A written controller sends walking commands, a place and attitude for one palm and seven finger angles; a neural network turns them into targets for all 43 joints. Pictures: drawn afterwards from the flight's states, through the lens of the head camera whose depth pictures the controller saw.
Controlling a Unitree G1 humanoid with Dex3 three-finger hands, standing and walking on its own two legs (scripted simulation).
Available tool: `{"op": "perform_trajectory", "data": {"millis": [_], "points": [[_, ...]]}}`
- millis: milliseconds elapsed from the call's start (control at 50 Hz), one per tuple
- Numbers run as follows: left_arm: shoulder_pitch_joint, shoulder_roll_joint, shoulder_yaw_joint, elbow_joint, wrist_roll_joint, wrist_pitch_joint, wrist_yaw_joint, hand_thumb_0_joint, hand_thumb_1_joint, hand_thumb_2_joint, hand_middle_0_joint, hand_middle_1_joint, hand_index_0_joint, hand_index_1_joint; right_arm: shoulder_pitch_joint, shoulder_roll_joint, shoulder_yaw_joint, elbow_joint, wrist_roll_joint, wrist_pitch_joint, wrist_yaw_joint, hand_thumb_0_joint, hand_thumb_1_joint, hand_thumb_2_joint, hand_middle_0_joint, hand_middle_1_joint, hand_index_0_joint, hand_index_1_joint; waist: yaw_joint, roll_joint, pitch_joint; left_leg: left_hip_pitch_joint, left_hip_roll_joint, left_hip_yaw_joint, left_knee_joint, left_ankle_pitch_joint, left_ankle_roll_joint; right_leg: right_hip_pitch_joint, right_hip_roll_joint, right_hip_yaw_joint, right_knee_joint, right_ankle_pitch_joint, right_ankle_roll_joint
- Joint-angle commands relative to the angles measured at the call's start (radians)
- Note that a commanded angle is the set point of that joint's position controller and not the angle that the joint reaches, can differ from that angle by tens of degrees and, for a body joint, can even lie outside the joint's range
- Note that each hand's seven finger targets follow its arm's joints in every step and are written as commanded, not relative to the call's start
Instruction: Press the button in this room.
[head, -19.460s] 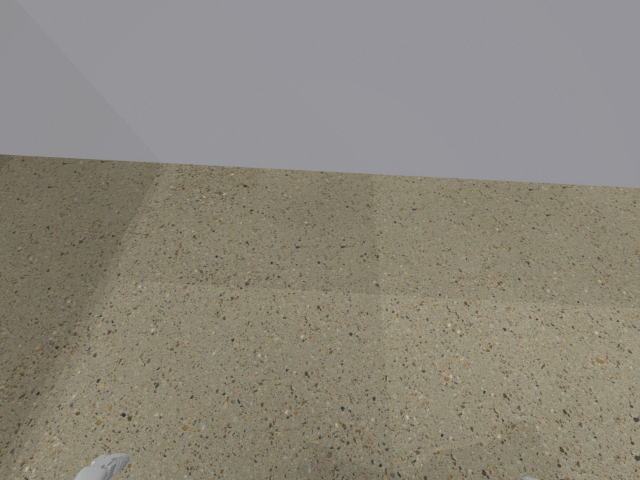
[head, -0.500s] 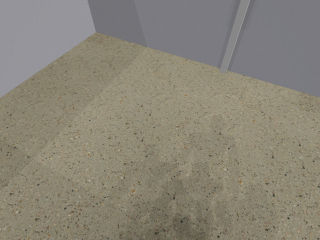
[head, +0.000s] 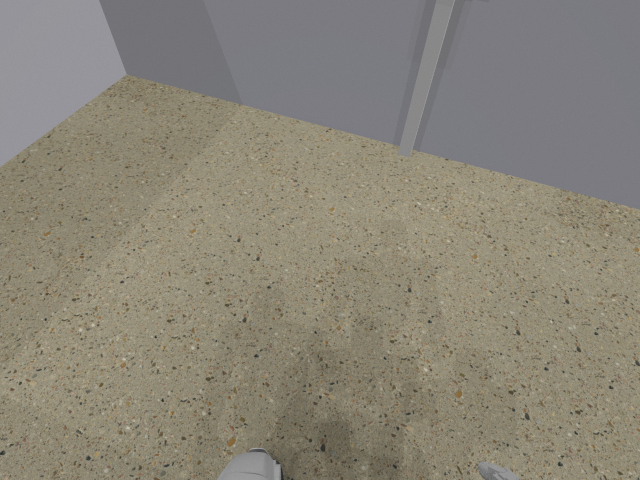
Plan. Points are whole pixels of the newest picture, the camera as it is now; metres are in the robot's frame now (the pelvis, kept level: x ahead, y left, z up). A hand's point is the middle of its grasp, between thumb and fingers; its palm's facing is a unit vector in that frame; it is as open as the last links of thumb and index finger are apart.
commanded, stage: turn or walk to find it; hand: left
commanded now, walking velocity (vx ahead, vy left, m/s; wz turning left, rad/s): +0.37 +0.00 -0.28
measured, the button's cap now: out of the picture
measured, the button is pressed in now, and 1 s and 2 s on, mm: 0 0 0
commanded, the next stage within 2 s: stand and wait in 1.26 s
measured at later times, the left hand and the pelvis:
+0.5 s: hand (269, 329) +0.35 +0.12 -0.14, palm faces -0.23 -0.95 -0.20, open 7.4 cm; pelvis +0.19 -0.03 +0.01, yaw -11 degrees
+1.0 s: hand (279, 345) +0.34 +0.10 -0.16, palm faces -0.03 -0.99 -0.15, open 7.3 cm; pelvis +0.38 -0.07 +0.01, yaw -8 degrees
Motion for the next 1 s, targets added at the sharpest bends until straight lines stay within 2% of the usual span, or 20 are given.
{"op": "perform_trajectory", "data": {"millis": [0,20,40,80,120,160,220,340,400,440,480,500,520,540,560,620,680,820,940,980], "points": [[0.016,0.091,0.023,-0.091,-0.025,-0.027,-0.001,0.000,0.900,0.900,-0.200,-0.300,-0.200,-0.300,0.434,-0.308,-0.077,0.065,-0.022,-0.046,-0.040,0.000,-0.900,-0.900,0.200,0.300,0.200,0.300,-0.184,0.375,-0.337,0.787,0.380,-0.496,-0.238,0.061,0.138,-0.570,0.053,-0.066,0.721,-0.106,-0.034],[-0.042,0.102,0.019,-0.112,-0.018,-0.026,0.003,0.000,0.900,0.900,-0.200,-0.300,-0.200,-0.300,0.421,-0.300,-0.069,0.061,-0.009,-0.028,-0.043,0.000,-0.900,-0.900,0.200,0.300,0.200,0.300,-0.186,0.299,-0.287,0.704,0.417,-0.562,-0.309,-0.022,0.180,-0.620,0.006,0.016,0.845,-0.127,-0.051],[-0.073,0.096,0.022,-0.106,-0.013,-0.021,0.004,0.000,0.900,0.900,-0.200,-0.300,-0.200,-0.300,0.344,-0.240,-0.060,0.058,-0.010,-0.032,-0.047,0.000,-0.900,-0.900,0.200,0.300,0.200,0.300,-0.159,0.277,-0.214,0.609,0.401,-0.517,-0.362,-0.103,0.166,-0.665,-0.037,0.026,0.913,-0.051,-0.048],[-0.153,0.092,0.027,-0.106,-0.003,-0.016,-0.015,0.000,0.900,0.900,-0.200,-0.300,-0.200,-0.300,0.235,-0.132,-0.030,0.032,-0.011,-0.041,-0.044,0.000,-0.900,-0.900,0.200,0.300,0.200,0.300,-0.117,0.135,-0.041,0.374,0.325,-0.346,-0.390,-0.068,0.157,-0.653,-0.106,-0.002,0.901,0.084,-0.041],[-0.126,0.059,0.022,-0.095,0.004,0.003,-0.023,0.000,0.900,0.900,-0.200,-0.300,-0.200,-0.300,0.220,-0.078,-0.016,0.051,-0.009,-0.056,-0.045,0.000,-0.900,-0.900,0.200,0.300,0.200,0.300,-0.073,0.098,-0.011,0.262,0.272,-0.205,-0.409,-0.009,0.131,-0.585,-0.118,-0.023,0.855,0.137,-0.030],[-0.086,0.033,0.023,-0.090,0.007,0.028,-0.021,0.000,0.900,0.900,-0.200,-0.300,-0.200,-0.300,0.202,-0.069,-0.020,0.057,-0.004,-0.060,-0.045,0.000,-0.900,-0.900,0.200,0.300,0.200,0.300,-0.037,0.111,-0.013,0.216,0.248,-0.116,-0.441,-0.039,0.138,-0.587,-0.121,-0.032,0.839,0.191,-0.018],[-0.124,0.029,0.029,-0.118,0.008,0.042,-0.024,0.000,0.900,0.900,-0.200,-0.300,-0.200,-0.300,0.218,-0.055,-0.028,0.072,-0.001,-0.063,-0.045,0.000,-0.900,-0.900,0.200,0.300,0.200,0.300,-0.030,0.109,0.028,0.219,0.236,-0.057,-0.483,-0.066,0.153,-0.661,-0.139,-0.035,0.796,0.280,-0.003],[-0.315,0.027,0.017,-0.191,0.006,0.033,-0.033,0.000,0.900,0.900,-0.200,-0.300,-0.200,-0.300,0.297,-0.076,-0.039,0.123,-0.006,-0.061,-0.042,0.000,-0.900,-0.900,0.200,0.300,0.200,0.300,-0.073,0.083,0.051,0.349,0.248,0.009,-0.462,0.049,0.177,-0.671,-0.166,-0.092,0.417,0.285,0.015],[-0.361,0.024,0.013,-0.199,0.005,0.018,-0.030,0.000,0.900,0.900,-0.200,-0.300,-0.200,-0.300,0.342,-0.086,-0.039,0.148,-0.010,-0.052,-0.040,0.000,-0.900,-0.900,0.200,0.300,0.200,0.300,-0.099,0.110,0.047,0.370,0.245,0.028,-0.406,0.142,0.167,-0.570,-0.119,-0.155,0.262,0.243,0.002],[-0.314,0.035,0.017,-0.185,0.006,0.008,-0.027,0.000,0.900,0.900,-0.200,-0.300,-0.200,-0.300,0.334,-0.094,-0.041,0.156,-0.009,-0.045,-0.040,0.000,-0.900,-0.900,0.200,0.300,0.200,0.300,-0.072,0.112,0.022,0.370,0.245,0.040,-0.331,0.228,0.149,-0.464,-0.093,-0.178,0.191,0.236,-0.018],[-0.091,0.087,0.031,-0.101,0.010,-0.009,-0.021,0.000,0.900,0.900,-0.200,-0.300,-0.200,-0.300,0.320,-0.093,-0.038,0.158,-0.003,-0.040,-0.037,0.000,-0.900,-0.900,0.200,0.300,0.200,0.300,0.030,0.035,-0.103,0.326,0.167,0.125,-0.048,0.353,0.093,-0.150,-0.034,-0.220,0.078,0.283,-0.038],[0.063,0.175,0.052,-0.052,0.015,-0.025,-0.009,0.000,0.900,0.900,-0.200,-0.300,-0.200,-0.300,0.324,-0.058,-0.032,0.152,0.006,-0.041,-0.026,0.000,-0.900,-0.900,0.200,0.300,0.200,0.300,0.096,-0.118,-0.211,0.141,0.111,0.160,0.230,0.168,0.057,0.089,-0.193,-0.035,0.033,0.241,-0.082],[0.173,0.296,0.079,-0.019,0.003,-0.033,0.006,0.000,0.900,0.900,-0.200,-0.300,-0.200,-0.300,0.319,0.006,-0.013,0.107,0.012,-0.036,-0.021,0.000,-0.900,-0.900,0.200,0.300,0.200,0.300,0.098,-0.358,-0.263,-0.137,-0.047,0.118,0.522,-0.382,0.016,0.236,-0.440,0.399,-0.075,0.343,-0.172],[0.125,0.294,0.079,-0.023,-0.012,-0.026,0.015,0.000,0.900,0.900,-0.200,-0.300,-0.200,-0.300,0.250,-0.024,-0.020,0.082,0.017,-0.026,-0.026,0.000,-0.900,-0.900,0.200,0.300,0.200,0.300,0.088,-0.224,-0.233,-0.187,-0.014,-0.023,0.641,-0.381,0.037,0.189,-0.476,0.413,-0.136,0.334,-0.201],[0.031,0.258,0.074,-0.039,-0.011,-0.029,0.016,0.000,0.900,0.900,-0.200,-0.300,-0.200,-0.300,0.219,-0.017,-0.024,0.094,0.018,-0.023,-0.025,0.000,-0.900,-0.900,0.200,0.300,0.200,0.300,0.059,-0.189,-0.174,-0.195,0.029,-0.068,0.694,-0.278,0.043,0.075,-0.444,0.352,-0.156,0.240,-0.176],[-0.116,0.132,0.032,-0.071,-0.012,-0.039,0.015,0.000,0.900,0.900,-0.200,-0.300,-0.200,-0.300,0.216,0.014,-0.026,0.121,0.002,-0.013,-0.025,0.000,-0.900,-0.900,0.200,0.300,0.200,0.300,-0.027,-0.014,-0.046,-0.124,0.080,-0.081,0.632,-0.092,0.035,-0.178,-0.350,0.141,-0.209,0.213,-0.135],[-0.096,0.065,0.023,-0.063,0.000,-0.053,0.019,0.000,0.900,0.900,-0.200,-0.300,-0.200,-0.300,0.260,0.040,-0.027,0.129,-0.010,0.010,-0.022,0.000,-0.900,-0.900,0.200,0.300,0.200,0.300,-0.060,-0.091,-0.027,-0.094,0.076,-0.057,0.547,-0.046,0.012,-0.250,-0.297,0.017,-0.231,0.293,-0.126],[-0.049,0.103,0.011,-0.022,-0.002,-0.065,0.019,0.000,0.900,0.900,-0.200,-0.300,-0.200,-0.300,0.061,0.014,-0.024,0.048,-0.004,0.009,0.003,0.000,-0.900,-0.900,0.200,0.300,0.200,0.300,-0.043,-0.115,0.054,-0.158,0.083,-0.038,0.247,0.030,-0.007,-0.193,-0.293,-0.028,-0.278,0.309,-0.158],[0.024,0.135,0.016,0.014,0.001,-0.055,0.021,0.000,0.900,0.900,-0.200,-0.300,-0.200,-0.300,-0.067,0.004,-0.013,-0.001,-0.002,-0.010,0.009,0.000,-0.900,-0.900,0.200,0.300,0.200,0.300,-0.001,-0.072,0.055,-0.062,0.040,0.019,0.023,-0.009,0.027,-0.082,-0.315,-0.041,-0.209,0.443,-0.154],[0.014,0.144,0.018,0.018,-0.001,-0.051,0.020,0.000,0.900,0.900,-0.200,-0.300,-0.200,-0.300,-0.017,-0.017,-0.016,0.012,-0.004,-0.018,0.003,0.000,-0.900,-0.900,0.200,0.300,0.200,0.300,-0.038,-0.049,0.026,0.059,0.013,0.047,-0.043,-0.020,0.039,-0.090,-0.305,-0.065,-0.123,0.525,-0.140]]}}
